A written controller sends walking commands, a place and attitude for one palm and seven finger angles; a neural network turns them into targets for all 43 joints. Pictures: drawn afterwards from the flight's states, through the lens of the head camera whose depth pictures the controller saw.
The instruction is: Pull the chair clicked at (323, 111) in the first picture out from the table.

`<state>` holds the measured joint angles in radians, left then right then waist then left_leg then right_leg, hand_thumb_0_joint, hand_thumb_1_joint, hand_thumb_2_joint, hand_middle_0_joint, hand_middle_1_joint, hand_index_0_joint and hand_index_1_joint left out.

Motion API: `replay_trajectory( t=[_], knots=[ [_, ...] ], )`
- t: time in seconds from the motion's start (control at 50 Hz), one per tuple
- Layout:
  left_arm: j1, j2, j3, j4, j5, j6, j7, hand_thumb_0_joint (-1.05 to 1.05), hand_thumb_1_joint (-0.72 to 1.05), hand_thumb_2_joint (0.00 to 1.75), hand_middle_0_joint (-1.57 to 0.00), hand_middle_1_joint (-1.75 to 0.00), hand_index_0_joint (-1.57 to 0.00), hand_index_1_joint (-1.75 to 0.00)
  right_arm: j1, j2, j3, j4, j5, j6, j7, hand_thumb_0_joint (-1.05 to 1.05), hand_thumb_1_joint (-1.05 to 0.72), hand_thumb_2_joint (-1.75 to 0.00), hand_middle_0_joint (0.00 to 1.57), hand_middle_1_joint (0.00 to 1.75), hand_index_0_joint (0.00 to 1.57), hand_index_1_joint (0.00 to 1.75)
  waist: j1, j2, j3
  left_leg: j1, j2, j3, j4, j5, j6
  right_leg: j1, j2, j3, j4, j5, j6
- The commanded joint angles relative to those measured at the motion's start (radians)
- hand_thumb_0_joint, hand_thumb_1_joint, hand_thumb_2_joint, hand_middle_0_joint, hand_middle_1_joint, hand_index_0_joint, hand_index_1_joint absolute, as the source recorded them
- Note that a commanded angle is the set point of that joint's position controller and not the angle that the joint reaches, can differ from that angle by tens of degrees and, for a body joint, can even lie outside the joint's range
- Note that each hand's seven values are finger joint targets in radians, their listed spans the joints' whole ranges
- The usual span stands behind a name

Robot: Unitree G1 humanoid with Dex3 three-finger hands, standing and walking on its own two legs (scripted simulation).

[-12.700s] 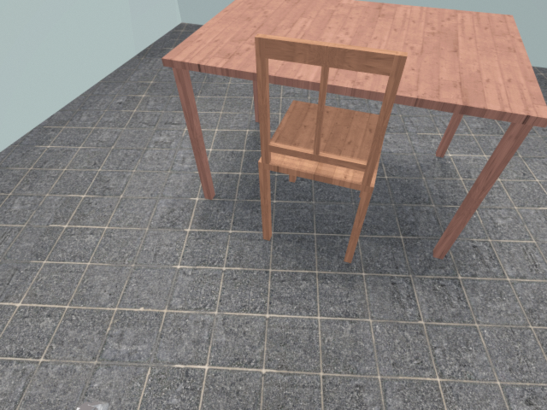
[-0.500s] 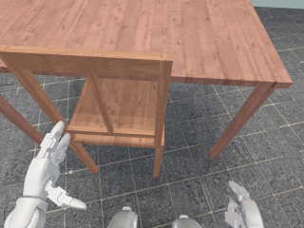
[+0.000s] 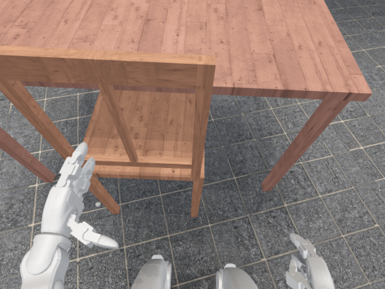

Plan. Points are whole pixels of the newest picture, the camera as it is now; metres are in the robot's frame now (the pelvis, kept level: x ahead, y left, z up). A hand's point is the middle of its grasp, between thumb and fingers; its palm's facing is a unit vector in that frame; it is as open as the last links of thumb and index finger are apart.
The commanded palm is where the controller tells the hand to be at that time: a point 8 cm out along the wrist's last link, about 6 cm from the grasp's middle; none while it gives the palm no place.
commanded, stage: aim the fingers beside a spindle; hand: left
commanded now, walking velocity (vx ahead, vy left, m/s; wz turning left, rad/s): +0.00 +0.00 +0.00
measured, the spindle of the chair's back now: (122, 128) +0.45 +0.18 +0.02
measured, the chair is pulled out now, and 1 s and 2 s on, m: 0.00 0.00 0.00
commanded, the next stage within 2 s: push the fingers through the gap in 1.36 s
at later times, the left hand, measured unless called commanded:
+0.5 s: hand (112, 198) +0.29 +0.17 +0.01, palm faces -0.05 -1.00 -0.02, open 16.9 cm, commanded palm +0.27 +0.22 +0.02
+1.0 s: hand (122, 192) +0.31 +0.16 +0.00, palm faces -0.03 -1.00 -0.04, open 16.9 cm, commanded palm +0.29 +0.21 +0.00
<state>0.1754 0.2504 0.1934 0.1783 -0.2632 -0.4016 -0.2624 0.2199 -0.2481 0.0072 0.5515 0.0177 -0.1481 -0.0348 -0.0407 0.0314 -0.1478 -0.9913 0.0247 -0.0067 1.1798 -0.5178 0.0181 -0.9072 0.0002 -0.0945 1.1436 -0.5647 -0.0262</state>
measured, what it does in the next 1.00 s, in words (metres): stands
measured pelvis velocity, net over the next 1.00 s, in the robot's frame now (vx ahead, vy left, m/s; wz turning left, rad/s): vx -0.01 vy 0.00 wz -0.01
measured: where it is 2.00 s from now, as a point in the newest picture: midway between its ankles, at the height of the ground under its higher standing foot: outside the picture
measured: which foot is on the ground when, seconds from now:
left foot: down 0.00-1.00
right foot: down 0.00-1.00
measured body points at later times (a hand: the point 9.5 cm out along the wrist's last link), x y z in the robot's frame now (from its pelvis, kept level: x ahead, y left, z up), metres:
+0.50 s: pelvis +0.00 +0.00 -0.01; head +0.10 +0.01 +0.42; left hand +0.29 +0.22 +0.01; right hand +0.16 -0.24 -0.11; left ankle +0.02 +0.11 -0.65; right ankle -0.01 -0.11 -0.65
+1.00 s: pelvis -0.01 +0.00 -0.02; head +0.11 +0.00 +0.41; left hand +0.30 +0.21 +0.00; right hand +0.15 -0.25 -0.13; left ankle +0.02 +0.11 -0.65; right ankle -0.01 -0.11 -0.65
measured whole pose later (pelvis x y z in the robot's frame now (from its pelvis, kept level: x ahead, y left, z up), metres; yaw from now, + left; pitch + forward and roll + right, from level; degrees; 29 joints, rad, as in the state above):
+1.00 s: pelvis -0.01 +0.00 -0.02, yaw -1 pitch +22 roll -2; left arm 0.02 0.21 0.12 0.27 -0.19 -0.43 -0.15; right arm 0.20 -0.24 0.01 0.54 0.01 -0.04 -0.01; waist -0.04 0.03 -0.16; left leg -1.12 0.03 0.01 1.27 -0.54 0.02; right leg -1.04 0.00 -0.08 1.25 -0.60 -0.03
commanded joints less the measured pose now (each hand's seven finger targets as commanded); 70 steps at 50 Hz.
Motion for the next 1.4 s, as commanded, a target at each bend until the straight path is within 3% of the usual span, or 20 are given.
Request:
replay_trajectory(
  t=[0.0, 0.08, 0.24, 0.32, 0.44, 0.48, 0.56, 0.58, 0.62, 0.7, 0.8, 0.88, 1.0, 1.02, 1.04, 1.1, 1.16, 1.18, 1.26, 1.38],
  knots=[
    [-0.084, 0.126, 0.052, -0.22, -0.008, -0.082, 0.014, 0.0, -0.5, 0.3, -0.06, -0.08, -0.06, -0.08, -0.004, -0.143, -0.064, -0.133, 0.003, -0.045, -0.008, 0.0, -0.9, -0.9, 0.2, 0.3, 0.2, 0.3, 0.0, 0.023, -0.323, 0.252, -0.007, -0.033, -0.138, 0.33, 0.01, 0.129, 0.008, 0.051, -0.142, 0.33, 0.009],
    [-0.105, 0.128, 0.046, -0.19, 0.007, -0.074, 0.029, 0.0, -0.5, 0.3, -0.06, -0.08, -0.06, -0.08, -0.004, -0.146, -0.062, -0.133, 0.002, -0.031, -0.004, 0.0, -0.9, -0.9, 0.2, 0.3, 0.2, 0.3, -0.005, 0.018, -0.288, 0.225, -0.005, -0.037, -0.132, 0.307, 0.009, 0.092, 0.01, 0.044, -0.131, 0.3, 0.006],
    [-0.189, 0.132, 0.047, -0.198, 0.017, -0.093, 0.05, 0.0, -0.5, 0.3, -0.06, -0.08, -0.06, -0.08, -0.009, -0.145, -0.061, -0.135, -0.001, -0.013, -0.003, 0.0, -0.9, -0.9, 0.2, 0.3, 0.2, 0.3, -0.001, 0.032, -0.33, 0.21, -0.007, -0.033, -0.113, 0.286, 0.007, 0.084, 0.008, 0.054, -0.111, 0.286, 0.004],
    [-0.153, 0.106, 0.023, -0.176, 0.019, -0.088, 0.047, 0.0, -0.5, 0.3, -0.06, -0.08, -0.06, -0.08, -0.004, -0.143, -0.063, -0.138, -0.002, -0.005, 0.001, 0.0, -0.9, -0.9, 0.2, 0.3, 0.2, 0.3, 0.002, 0.02, -0.353, 0.213, -0.007, -0.033, -0.103, 0.322, 0.008, 0.094, 0.009, 0.054, -0.101, 0.325, 0.004],
    [-0.215, 0.074, -0.026, -0.189, 0.033, -0.089, 0.066, 0.0, -0.5, 0.3, -0.06, -0.08, -0.06, -0.08, -0.01, -0.143, -0.063, -0.136, -0.003, 0.006, 0.006, 0.0, -0.9, -0.9, 0.2, 0.3, 0.2, 0.3, -0.011, 0.039, -0.344, 0.221, -0.003, -0.047, -0.098, 0.302, 0.003, 0.032, 0.008, 0.042, -0.084, 0.284, 0.003],
    [-0.184, 0.099, 0.003, -0.167, 0.039, -0.089, 0.081, 0.0, -0.5, 0.3, -0.06, -0.08, -0.06, -0.08, -0.005, -0.147, -0.065, -0.136, -0.006, 0.011, 0.006, 0.0, -0.9, -0.9, 0.2, 0.3, 0.2, 0.3, -0.003, 0.008, -0.349, 0.206, -0.003, -0.045, -0.09, 0.307, 0.006, 0.038, 0.011, 0.045, -0.081, 0.291, 0.002],
    [-0.242, 0.083, -0.015, -0.147, 0.055, -0.099, 0.1, 0.0, -0.5, 0.3, -0.06, -0.08, -0.06, -0.08, -0.01, -0.143, -0.063, -0.134, -0.007, 0.024, 0.011, 0.0, -0.9, -0.9, 0.2, 0.3, 0.2, 0.3, -0.007, 0.016, -0.331, 0.183, -0.006, -0.043, -0.082, 0.266, 0.004, 0.014, 0.01, 0.048, -0.074, 0.258, 0.001],
    [-0.273, 0.083, -0.024, -0.149, 0.059, -0.102, 0.105, 0.0, -0.5, 0.3, -0.06, -0.08, -0.06, -0.08, -0.013, -0.144, -0.061, -0.131, -0.009, 0.026, 0.011, 0.0, -0.9, -0.9, 0.2, 0.3, 0.2, 0.3, -0.018, 0.015, -0.336, 0.17, -0.007, -0.044, -0.074, 0.259, 0.008, 0.007, 0.01, 0.049, -0.07, 0.253, 0.001],
    [-0.272, 0.078, -0.022, -0.14, 0.063, -0.107, 0.11, 0.0, -0.5, 0.3, -0.06, -0.08, -0.06, -0.08, -0.012, -0.141, -0.062, -0.132, -0.011, 0.03, 0.012, 0.0, -0.9, -0.9, 0.2, 0.3, 0.2, 0.3, -0.005, 0.024, -0.357, 0.183, -0.009, -0.043, -0.073, 0.266, 0.005, 0.011, 0.01, 0.052, -0.066, 0.256, -0.001],
    [-0.327, 0.082, -0.026, -0.111, 0.07, -0.106, 0.115, 0.0, -0.5, 0.3, -0.06, -0.08, -0.06, -0.08, -0.01, -0.145, -0.061, -0.125, -0.01, 0.041, 0.011, 0.0, -0.9, -0.9, 0.2, 0.3, 0.2, 0.3, -0.012, 0.022, -0.367, 0.177, -0.006, -0.045, -0.062, 0.27, 0.005, -0.003, 0.01, 0.053, -0.057, 0.262, -0.002],
    [-0.273, 0.076, -0.028, -0.128, 0.067, -0.098, 0.12, 0.0, -0.5, 0.3, -0.06, -0.08, -0.06, -0.08, -0.008, -0.141, -0.064, -0.135, -0.009, 0.052, 0.018, 0.0, -0.9, -0.9, 0.2, 0.3, 0.2, 0.3, 0.003, 0.02, -0.417, 0.202, -0.007, -0.039, -0.06, 0.328, 0.005, 0.036, 0.008, 0.055, -0.052, 0.323, -0.001],
    [-0.259, 0.101, 0.005, -0.105, 0.065, -0.091, 0.126, 0.0, -0.5, 0.3, -0.06, -0.08, -0.06, -0.08, -0.009, -0.14, -0.062, -0.135, -0.006, 0.063, 0.017, 0.0, -0.9, -0.9, 0.2, 0.3, 0.2, 0.3, 0.002, -0.011, -0.376, 0.148, -0.01, -0.03, -0.058, 0.294, 0.008, 0.056, 0.011, 0.064, -0.06, 0.319, 0.002],
    [-0.297, 0.079, -0.025, -0.134, 0.059, -0.116, 0.116, 0.0, -0.5, 0.3, -0.06, -0.08, -0.06, -0.08, -0.012, -0.137, -0.062, -0.129, -0.006, 0.058, 0.015, 0.0, -0.9, -0.9, 0.2, 0.3, 0.2, 0.3, -0.014, 0.012, -0.374, 0.155, -0.011, -0.026, -0.051, 0.286, 0.01, 0.045, 0.009, 0.069, -0.064, 0.318, 0.003],
    [-0.269, 0.097, -0.002, -0.135, 0.055, -0.12, 0.114, 0.0, -0.5, 0.3, -0.06, -0.08, -0.06, -0.08, -0.008, -0.138, -0.064, -0.128, -0.007, 0.057, 0.014, 0.0, -0.9, -0.9, 0.2, 0.3, 0.2, 0.3, -0.001, 0.007, -0.381, 0.158, -0.011, -0.029, -0.055, 0.287, 0.007, 0.054, 0.009, 0.067, -0.063, 0.313, 0.002],
    [-0.261, 0.067, -0.033, -0.14, 0.054, -0.121, 0.108, 0.0, -0.5, 0.3, -0.06, -0.08, -0.06, -0.08, -0.014, -0.136, -0.064, -0.132, -0.005, 0.054, 0.015, 0.0, -0.9, -0.9, 0.2, 0.3, 0.2, 0.3, -0.008, -0.002, -0.384, 0.162, -0.013, -0.027, -0.054, 0.292, 0.01, 0.059, 0.009, 0.069, -0.065, 0.323, 0.003],
    [-0.277, 0.084, -0.021, -0.125, 0.052, -0.116, 0.101, 0.0, -0.5, 0.3, -0.06, -0.08, -0.06, -0.08, -0.008, -0.141, -0.065, -0.121, -0.005, 0.053, 0.011, 0.0, -0.9, -0.9, 0.2, 0.3, 0.2, 0.3, -0.017, -0.008, -0.379, 0.145, -0.012, -0.025, -0.043, 0.288, 0.012, 0.054, 0.007, 0.072, -0.065, 0.329, 0.006],
    [-0.254, 0.097, -0.003, -0.118, 0.05, -0.113, 0.097, 0.0, -0.5, 0.3, -0.06, -0.08, -0.06, -0.08, -0.015, -0.141, -0.065, -0.128, -0.002, 0.053, 0.01, 0.0, -0.9, -0.9, 0.2, 0.3, 0.2, 0.3, -0.005, -0.004, -0.36, 0.131, -0.014, -0.024, -0.051, 0.271, 0.01, 0.059, 0.006, 0.072, -0.068, 0.312, 0.004],
    [-0.265, 0.092, -0.013, -0.113, 0.051, -0.111, 0.098, 0.0, -0.5, 0.3, -0.06, -0.08, -0.06, -0.08, -0.015, -0.141, -0.063, -0.125, -0.003, 0.053, 0.01, 0.0, -0.9, -0.9, 0.2, 0.3, 0.2, 0.3, -0.015, -0.008, -0.351, 0.128, -0.014, -0.025, -0.045, 0.269, 0.014, 0.049, 0.008, 0.073, -0.07, 0.309, 0.005],
    [-0.23, 0.097, 0.003, -0.147, 0.044, -0.119, 0.1, 0.0, -0.5, 0.3, -0.06, -0.08, -0.06, -0.08, -0.013, -0.135, -0.065, -0.132, -0.004, 0.05, 0.012, 0.0, -0.9, -0.9, 0.2, 0.3, 0.2, 0.3, 0.004, 0.005, -0.399, 0.162, -0.014, -0.025, -0.052, 0.309, 0.01, 0.081, 0.008, 0.072, -0.064, 0.345, 0.003],
    [-0.267, 0.083, -0.022, -0.117, 0.048, -0.112, 0.095, 0.0, -0.5, 0.3, -0.06, -0.08, -0.06, -0.08, -0.017, -0.14, -0.063, -0.126, -0.002, 0.05, 0.01, 0.0, -0.9, -0.9, 0.2, 0.3, 0.2, 0.3, -0.024, -0.009, -0.34, 0.134, -0.011, -0.027, -0.046, 0.261, 0.014, 0.036, 0.011, 0.07, -0.074, 0.295, 0.005]
  ],
)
